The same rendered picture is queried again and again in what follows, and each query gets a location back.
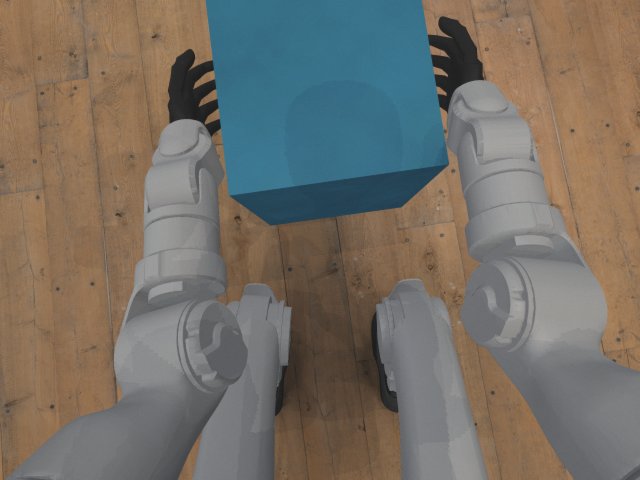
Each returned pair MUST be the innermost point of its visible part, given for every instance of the robot right shin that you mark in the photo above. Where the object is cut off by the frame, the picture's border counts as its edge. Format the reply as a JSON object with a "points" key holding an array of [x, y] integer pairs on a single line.
{"points": [[439, 307]]}

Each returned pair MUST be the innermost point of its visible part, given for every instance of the right robot upper arm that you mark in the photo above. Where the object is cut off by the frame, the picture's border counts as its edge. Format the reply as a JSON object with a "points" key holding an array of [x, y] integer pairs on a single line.
{"points": [[543, 321]]}

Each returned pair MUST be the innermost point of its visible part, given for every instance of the robot left hand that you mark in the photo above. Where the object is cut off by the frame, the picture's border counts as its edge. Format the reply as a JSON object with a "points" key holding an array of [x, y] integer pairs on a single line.
{"points": [[184, 100]]}

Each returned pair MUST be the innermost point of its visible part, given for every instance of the right robot thigh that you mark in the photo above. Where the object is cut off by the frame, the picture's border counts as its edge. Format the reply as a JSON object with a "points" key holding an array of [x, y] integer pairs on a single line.
{"points": [[438, 437]]}

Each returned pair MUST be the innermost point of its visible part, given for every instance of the robot right forearm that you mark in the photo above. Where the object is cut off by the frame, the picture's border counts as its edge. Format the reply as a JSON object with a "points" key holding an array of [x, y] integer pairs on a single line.
{"points": [[502, 180]]}

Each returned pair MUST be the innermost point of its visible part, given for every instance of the robot right hand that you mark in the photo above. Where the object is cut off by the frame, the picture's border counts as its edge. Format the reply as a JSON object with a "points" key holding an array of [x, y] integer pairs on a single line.
{"points": [[463, 65]]}

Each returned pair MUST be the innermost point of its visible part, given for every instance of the carton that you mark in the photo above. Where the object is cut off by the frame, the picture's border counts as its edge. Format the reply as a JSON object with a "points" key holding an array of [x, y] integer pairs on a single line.
{"points": [[327, 107]]}

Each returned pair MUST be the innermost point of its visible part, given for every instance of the left robot upper arm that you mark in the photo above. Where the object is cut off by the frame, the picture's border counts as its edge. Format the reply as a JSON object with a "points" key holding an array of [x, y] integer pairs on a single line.
{"points": [[173, 366]]}

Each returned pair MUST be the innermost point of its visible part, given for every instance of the robot left forearm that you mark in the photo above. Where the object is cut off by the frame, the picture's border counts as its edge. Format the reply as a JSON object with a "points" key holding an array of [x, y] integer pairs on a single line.
{"points": [[181, 258]]}

